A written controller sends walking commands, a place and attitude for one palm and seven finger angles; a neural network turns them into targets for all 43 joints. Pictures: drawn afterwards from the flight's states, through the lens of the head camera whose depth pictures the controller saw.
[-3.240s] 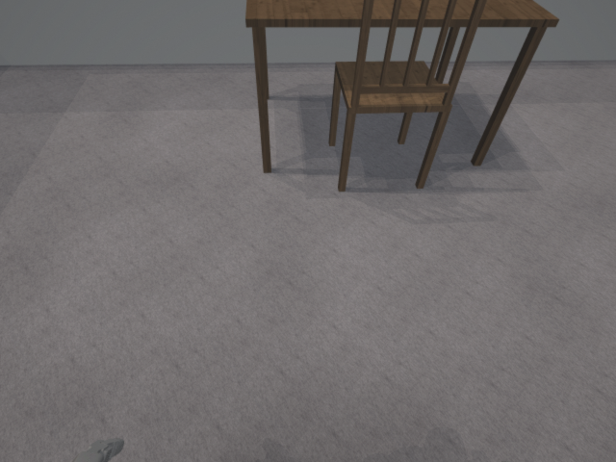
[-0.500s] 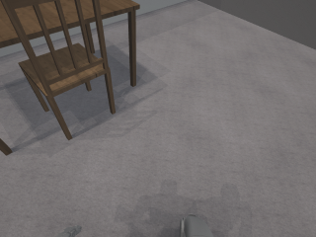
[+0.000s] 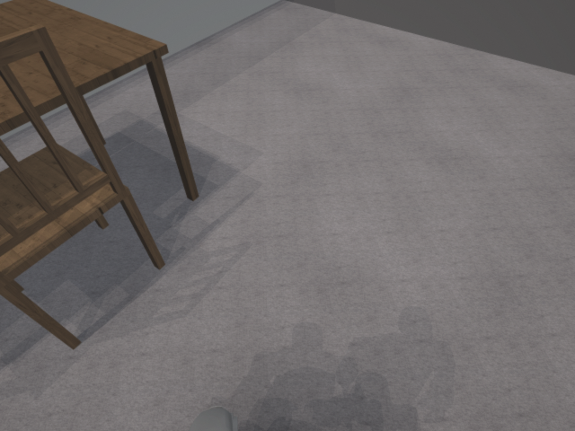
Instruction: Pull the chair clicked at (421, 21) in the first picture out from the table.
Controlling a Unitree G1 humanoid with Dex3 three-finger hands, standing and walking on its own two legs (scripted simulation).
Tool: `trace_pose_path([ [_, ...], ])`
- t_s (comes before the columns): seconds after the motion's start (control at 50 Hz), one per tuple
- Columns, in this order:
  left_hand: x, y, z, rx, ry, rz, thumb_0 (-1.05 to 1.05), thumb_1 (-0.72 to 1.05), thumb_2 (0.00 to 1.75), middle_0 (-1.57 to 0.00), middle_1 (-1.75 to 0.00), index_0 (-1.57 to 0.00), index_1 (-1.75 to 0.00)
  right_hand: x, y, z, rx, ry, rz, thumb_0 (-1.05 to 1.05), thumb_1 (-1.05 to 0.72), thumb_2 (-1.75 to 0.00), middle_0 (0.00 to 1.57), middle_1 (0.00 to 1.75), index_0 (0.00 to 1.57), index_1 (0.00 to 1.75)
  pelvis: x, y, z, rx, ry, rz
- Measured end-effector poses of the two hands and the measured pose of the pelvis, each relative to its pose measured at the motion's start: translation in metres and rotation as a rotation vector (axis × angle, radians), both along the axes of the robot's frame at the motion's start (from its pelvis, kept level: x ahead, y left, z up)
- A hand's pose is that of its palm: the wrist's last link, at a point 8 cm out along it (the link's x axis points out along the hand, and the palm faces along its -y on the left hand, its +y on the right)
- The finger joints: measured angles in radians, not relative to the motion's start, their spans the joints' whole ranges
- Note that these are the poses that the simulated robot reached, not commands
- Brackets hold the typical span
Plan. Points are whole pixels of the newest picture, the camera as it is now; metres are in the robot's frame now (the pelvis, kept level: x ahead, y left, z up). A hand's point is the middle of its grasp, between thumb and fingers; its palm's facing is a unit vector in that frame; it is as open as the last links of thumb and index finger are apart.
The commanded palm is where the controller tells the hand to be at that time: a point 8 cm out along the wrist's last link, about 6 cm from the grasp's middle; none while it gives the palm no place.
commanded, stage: walk to a spot facing it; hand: left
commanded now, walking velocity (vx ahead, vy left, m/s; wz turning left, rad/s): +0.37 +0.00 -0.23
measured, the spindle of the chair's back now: (8, 157) +0.66 +0.66 -0.05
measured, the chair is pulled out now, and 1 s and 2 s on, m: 0.00 0.00 0.00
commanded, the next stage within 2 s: turn to face it in 0.58 s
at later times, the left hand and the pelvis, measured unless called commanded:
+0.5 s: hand (177, 340) +0.30 +0.22 -0.17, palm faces -0.15 -0.98 -0.15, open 7.4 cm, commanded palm none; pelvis +0.21 +0.05 +0.00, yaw -13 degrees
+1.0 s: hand (263, 233) +0.54 +0.07 -0.15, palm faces -0.27 -0.94 -0.18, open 7.3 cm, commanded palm none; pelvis +0.38 -0.05 +0.00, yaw -15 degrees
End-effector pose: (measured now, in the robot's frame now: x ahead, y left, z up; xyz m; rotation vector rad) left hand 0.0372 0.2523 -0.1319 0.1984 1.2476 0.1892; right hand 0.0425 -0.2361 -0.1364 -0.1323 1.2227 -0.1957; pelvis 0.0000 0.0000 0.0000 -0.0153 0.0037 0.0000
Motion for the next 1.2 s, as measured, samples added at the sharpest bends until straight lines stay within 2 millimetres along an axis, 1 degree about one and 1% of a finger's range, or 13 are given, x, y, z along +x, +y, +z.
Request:
trace_pose_path([
  [0.08, 0.002, 0.015, -0.003, -0.010, 0.067, 0.030, -0.01, 0.92, 0.89, -0.20, -0.30, -0.20, -0.30, 0.073, 0.005, 0.010, -0.022, -0.089, 0.057, 0.02, -0.95, -0.90, 0.19, 0.30, 0.19, 0.30, 0.034, 0.015, 0.000, -0.005, 0.005, -0.015],
  [0.16, 0.008, 0.027, -0.018, -0.050, 0.137, 0.069, 0.00, 0.91, 0.89, -0.20, -0.30, -0.20, -0.30, 0.135, 0.025, 0.013, -0.044, -0.132, 0.108, 0.01, -0.93, -0.90, 0.19, 0.30, 0.19, 0.30, 0.075, 0.035, -0.008, -0.014, 0.004, -0.029],
  [0.2, 0.016, 0.033, -0.028, -0.072, 0.182, 0.070, 0.00, 0.91, 0.89, -0.20, -0.30, -0.20, -0.30, 0.158, 0.036, 0.012, -0.056, -0.160, 0.113, 0.01, -0.93, -0.90, 0.19, 0.30, 0.19, 0.30, 0.093, 0.045, -0.014, -0.002, -0.001, -0.052],
  [0.24, 0.032, 0.037, -0.030, -0.086, 0.217, 0.043, 0.00, 0.91, 0.89, -0.20, -0.30, -0.20, -0.30, 0.169, 0.046, 0.014, -0.055, -0.178, 0.095, 0.01, -0.92, -0.90, 0.19, 0.30, 0.20, 0.30, 0.108, 0.051, -0.013, 0.004, -0.013, -0.084],
  [0.32, 0.089, 0.041, -0.024, -0.101, 0.204, -0.026, 0.01, 0.91, 0.89, -0.20, -0.30, -0.20, -0.30, 0.160, 0.060, 0.017, -0.034, -0.130, 0.005, 0.00, -0.92, -0.90, 0.20, 0.30, 0.20, 0.30, 0.139, 0.057, -0.003, 0.002, -0.025, -0.125],
  [0.48, 0.244, 0.023, -0.011, -0.100, 0.050, -0.162, 0.00, 0.91, 0.89, -0.20, -0.30, -0.20, -0.30, 0.114, 0.049, 0.013, -0.039, 0.090, -0.196, -0.01, -0.95, -0.90, 0.20, 0.30, 0.20, 0.30, 0.202, 0.050, 0.004, 0.010, -0.013, -0.214],
  [0.62, 0.387, -0.034, -0.009, -0.064, -0.044, -0.359, 0.00, 0.91, 0.89, -0.20, -0.30, -0.20, -0.29, 0.090, 0.048, -0.009, 0.047, 0.268, -0.365, 0.00, -0.92, -0.90, 0.20, 0.30, 0.20, 0.30, 0.264, 0.016, -0.011, 0.021, -0.006, -0.305],
  [0.68, 0.442, -0.064, -0.016, -0.040, -0.116, -0.426, 0.00, 0.91, 0.89, -0.20, -0.30, -0.20, -0.30, 0.094, 0.040, -0.026, 0.095, 0.328, -0.418, 0.00, -0.92, -0.90, 0.20, 0.30, 0.20, 0.30, 0.293, -0.011, -0.028, 0.030, -0.013, -0.338],
  [0.72, 0.465, -0.080, -0.016, -0.029, -0.149, -0.442, 0.00, 0.91, 0.89, -0.20, -0.30, -0.20, -0.30, 0.109, 0.028, -0.033, 0.108, 0.334, -0.438, 0.01, -0.91, -0.90, 0.20, 0.30, 0.20, 0.30, 0.304, -0.022, -0.031, 0.031, -0.021, -0.359],
  [0.88, 0.494, -0.119, 0.006, -0.038, -0.128, -0.454, 0.00, 0.91, 0.89, -0.20, -0.30, -0.20, -0.30, 0.229, -0.022, -0.020, 0.066, 0.110, -0.394, 0.01, -0.91, -0.90, 0.19, 0.30, 0.19, 0.30, 0.347, -0.043, -0.006, 0.018, -0.022, -0.342],
  [0.98, 0.507, -0.128, 0.008, -0.085, -0.166, -0.373, -0.01, 0.92, 0.89, -0.20, -0.30, -0.21, -0.30, 0.279, -0.031, -0.012, 0.055, 0.079, -0.321, 0.01, -0.93, -0.90, 0.20, 0.30, 0.20, 0.30, 0.371, -0.047, -0.002, 0.003, -0.019, -0.276],
  [1.08, 0.507, -0.113, -0.005, -0.118, -0.167, -0.268, -0.01, 0.92, 0.89, -0.20, -0.30, -0.21, -0.30, 0.318, -0.036, -0.006, 0.025, 0.099, -0.225, 0.01, -0.93, -0.90, 0.20, 0.30, 0.20, 0.30, 0.390, -0.042, -0.006, -0.010, -0.020, -0.203],
  [1.2, 0.482, -0.065, -0.034, -0.100, -0.057, -0.145, 0.00, 0.91, 0.89, -0.20, -0.30, -0.21, -0.30, 0.367, -0.035, -0.005, -0.038, 0.057, -0.125, 0.01, -0.92, -0.90, 0.20, 0.30, 0.20, 0.30, 0.407, -0.026, -0.019, -0.013, -0.012, -0.136],
])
